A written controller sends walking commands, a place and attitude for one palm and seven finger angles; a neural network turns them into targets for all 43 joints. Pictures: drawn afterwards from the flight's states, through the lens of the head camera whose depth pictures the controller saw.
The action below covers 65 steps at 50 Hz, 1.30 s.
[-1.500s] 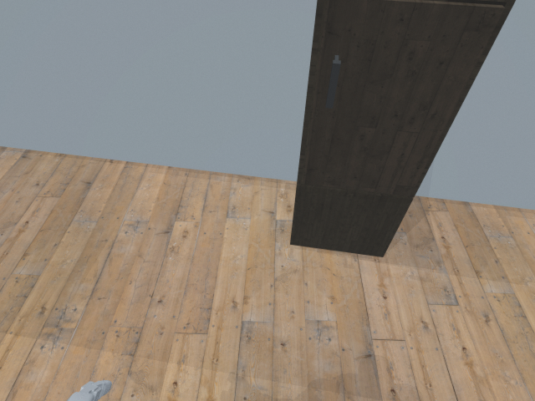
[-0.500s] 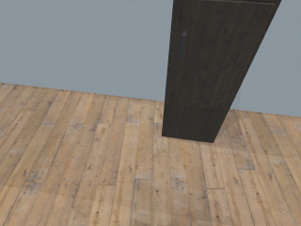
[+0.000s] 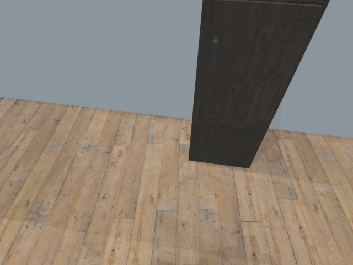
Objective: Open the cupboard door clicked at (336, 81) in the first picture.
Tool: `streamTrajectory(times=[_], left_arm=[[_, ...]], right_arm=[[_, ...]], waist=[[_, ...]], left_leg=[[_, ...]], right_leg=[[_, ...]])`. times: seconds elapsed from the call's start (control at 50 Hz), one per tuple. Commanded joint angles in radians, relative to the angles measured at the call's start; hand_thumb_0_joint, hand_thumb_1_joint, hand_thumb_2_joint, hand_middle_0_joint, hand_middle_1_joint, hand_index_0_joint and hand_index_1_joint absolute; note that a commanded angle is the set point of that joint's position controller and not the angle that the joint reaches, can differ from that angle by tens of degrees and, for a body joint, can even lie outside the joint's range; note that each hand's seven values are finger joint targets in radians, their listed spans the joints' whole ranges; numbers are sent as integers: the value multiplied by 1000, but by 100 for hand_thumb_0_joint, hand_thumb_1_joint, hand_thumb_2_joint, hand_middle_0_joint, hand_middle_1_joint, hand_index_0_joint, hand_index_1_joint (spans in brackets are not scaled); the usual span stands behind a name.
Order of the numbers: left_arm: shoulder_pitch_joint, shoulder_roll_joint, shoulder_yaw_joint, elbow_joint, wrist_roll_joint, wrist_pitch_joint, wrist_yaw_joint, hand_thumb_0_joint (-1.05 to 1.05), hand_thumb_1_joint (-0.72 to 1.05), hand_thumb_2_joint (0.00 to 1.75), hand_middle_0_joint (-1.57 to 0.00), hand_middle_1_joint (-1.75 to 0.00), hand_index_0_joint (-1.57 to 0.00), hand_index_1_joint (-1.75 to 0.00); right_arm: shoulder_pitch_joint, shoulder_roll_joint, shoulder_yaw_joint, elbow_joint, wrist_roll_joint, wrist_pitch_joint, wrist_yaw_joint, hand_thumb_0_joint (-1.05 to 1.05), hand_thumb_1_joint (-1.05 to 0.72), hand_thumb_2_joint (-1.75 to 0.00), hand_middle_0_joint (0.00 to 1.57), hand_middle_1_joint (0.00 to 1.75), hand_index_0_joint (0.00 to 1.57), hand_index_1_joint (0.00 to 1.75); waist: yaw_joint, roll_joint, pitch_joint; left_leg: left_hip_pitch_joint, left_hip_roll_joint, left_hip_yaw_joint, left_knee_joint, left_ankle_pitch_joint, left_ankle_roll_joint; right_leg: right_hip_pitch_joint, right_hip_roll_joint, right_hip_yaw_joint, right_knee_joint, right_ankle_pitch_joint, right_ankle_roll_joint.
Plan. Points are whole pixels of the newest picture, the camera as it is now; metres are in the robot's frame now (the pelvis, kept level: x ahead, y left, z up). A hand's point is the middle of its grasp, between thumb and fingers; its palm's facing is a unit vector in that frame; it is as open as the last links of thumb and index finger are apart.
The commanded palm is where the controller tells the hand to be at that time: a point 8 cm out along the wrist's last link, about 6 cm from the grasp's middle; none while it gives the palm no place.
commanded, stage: turn to face it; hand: left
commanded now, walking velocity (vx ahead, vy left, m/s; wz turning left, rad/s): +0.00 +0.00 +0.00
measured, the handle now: (213, 54) +0.87 -0.10 +0.05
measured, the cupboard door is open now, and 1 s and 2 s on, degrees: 0 0 0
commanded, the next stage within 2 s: take the last steps up to it in 0.10 s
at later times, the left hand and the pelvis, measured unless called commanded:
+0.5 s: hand out of the picture +0.07 +0.18 -0.17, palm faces -0.12 -0.96 -0.24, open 7.4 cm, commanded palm none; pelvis +0.03 -0.03 -0.01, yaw -8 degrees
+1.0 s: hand out of the picture +0.15 +0.09 -0.21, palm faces -0.12 -0.99 -0.08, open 7.4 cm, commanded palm none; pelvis +0.19 -0.06 -0.02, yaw -11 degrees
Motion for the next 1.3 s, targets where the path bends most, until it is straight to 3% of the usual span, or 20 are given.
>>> streamTrajectory(times=[0.0,0.18,0.24,0.3,0.34,0.4,0.46,0.48,0.5,0.52,0.54,0.62,0.82,0.88,0.9,0.92,0.94,1.0,1.1,1.28], left_arm=[[-38,209,39,-63,-2,-19,11,0,90,90,-20,-30,-20,-30],[-26,190,42,-69,0,-8,10,0,90,90,-20,-30,-20,-30],[47,86,26,-52,2,22,2,0,90,90,-20,-30,-20,-30],[64,77,43,-86,12,35,-21,0,90,90,-20,-30,-20,-30],[34,60,58,-125,14,39,-35,0,90,90,-20,-30,-20,-30],[45,29,73,-149,15,27,-52,0,90,90,-20,-30,-20,-30],[200,-15,76,-103,14,15,-55,0,90,90,-20,-30,-20,-30],[303,13,83,-67,17,7,-48,0,90,90,-20,-30,-20,-30],[394,112,104,-42,28,-10,-30,0,90,90,-20,-30,-20,-30],[448,139,105,-33,9,-13,-13,0,90,90,-20,-30,-20,-30],[419,113,101,-41,6,-16,-2,0,90,90,-20,-30,-20,-30],[253,3,75,-70,17,-31,12,0,90,90,-20,-30,-20,-30],[340,-46,63,4,21,-46,20,0,90,90,-20,-30,-20,-30],[309,-57,64,13,13,-43,16,0,90,90,-20,-30,-20,-30],[305,-75,65,5,8,-42,10,0,90,90,-20,-30,-20,-30],[353,-130,60,-10,0,-37,-2,0,90,90,-20,-30,-20,-30],[326,-107,58,-39,7,-36,-5,0,90,90,-20,-30,-20,-30],[225,-101,74,-37,28,-15,-16,0,90,90,-20,-30,-20,-30],[276,-163,75,-14,28,16,-23,0,90,90,-20,-30,-20,-30],[9,-148,60,-101,19,18,-31,0,90,90,-20,-30,-20,-30]], right_arm=[[-43,-203,-41,-57,-2,-24,-8,0,-90,-90,20,30,20,30],[-15,-185,-44,-58,-2,-20,-14,0,-90,-90,20,30,20,30],[37,-98,-28,-46,-14,0,-10,0,-90,-90,20,30,20,30],[73,-165,-62,-65,-21,10,-11,0,-90,-90,20,30,20,30],[99,-200,-86,-80,-20,-2,-19,0,-90,-90,20,30,20,30],[102,-170,-93,-84,-25,-21,-24,0,-90,-90,20,30,20,30],[65,-137,-92,-90,-27,-21,-23,0,-90,-90,20,30,20,30],[67,-108,-88,-91,-25,-19,-20,0,-90,-90,20,30,20,30],[77,-15,-69,-116,-12,-16,-13,0,-90,-90,20,30,20,30],[1,5,-57,-165,-14,-22,-5,0,-90,-90,20,30,20,30],[-10,-8,-65,-168,-14,-25,-1,0,-90,-90,20,30,20,30],[44,33,-73,-125,-24,-15,7,0,-90,-90,20,30,20,30],[16,113,-70,-147,-15,-31,13,0,-90,-90,20,30,20,30],[168,112,-74,-95,-18,-49,-3,0,-90,-90,20,30,20,30],[309,69,-85,-50,-22,-56,-14,0,-90,-90,20,30,20,30],[427,-43,-110,-23,-37,-63,-26,0,-90,-90,20,30,20,30],[461,-85,-112,-14,-26,-50,-35,0,-90,-90,20,30,20,30],[269,43,-78,-57,-21,-52,-41,0,-90,-90,20,30,20,30],[275,92,-65,-46,-16,-79,-44,0,-90,-90,20,30,20,30],[395,75,-68,4,-27,-61,-39,0,-90,-90,20,30,20,30]], waist=[[5,-6,-63],[0,-16,-80],[0,4,-49],[-16,110,46],[-30,156,88],[-14,110,71],[49,107,12],[93,-11,-27],[119,-331,-26],[143,-369,-2],[118,-234,6],[19,-64,65],[24,-81,51],[-49,-29,12],[-100,43,-50],[-115,294,-133],[-107,315,-131],[-32,66,91],[19,89,10],[-49,139,110]], left_leg=[[17,105,-97,-48,112,33],[33,114,-70,-19,116,28],[19,134,-69,-32,-151,23],[-12,252,-208,-146,-492,96],[-2,388,-310,-210,-435,187],[24,385,-198,-145,-249,167],[-123,290,-19,53,-145,91],[-226,215,49,229,-216,49],[-479,77,173,569,-397,-11],[-586,43,93,744,-455,-2],[-602,79,18,802,-367,12],[-476,131,39,808,-198,-3],[-416,105,86,433,-137,13],[-117,50,140,223,-32,32],[84,87,74,150,1,51],[277,361,-315,26,-28,148],[274,523,-556,-113,-57,222],[-59,433,-356,-176,-136,178],[-26,279,14,-105,324,97],[51,277,74,-80,480,129]], right_leg=[[2,-122,106,-62,124,-28],[-13,-112,125,-36,177,-30],[-90,-69,112,-7,-125,-14],[-262,13,32,187,-283,-7],[-377,-20,8,440,-277,-4],[-379,-80,15,405,-274,-2],[-73,-33,-83,178,-125,0],[86,-14,-77,76,-76,-11],[214,-236,278,-103,-255,-80],[166,-353,533,-202,-252,-158],[161,-346,478,-191,-268,-201],[-80,-264,284,-180,-199,-204],[44,-224,161,-133,85,-208],[-42,-156,83,54,239,-161],[-131,-94,34,262,249,-128],[-356,16,-63,572,-45,-61],[-477,47,-29,796,-348,-49],[-499,-78,38,911,-147,-31],[-452,-81,-8,836,13,18],[-501,-104,-101,461,50,31]])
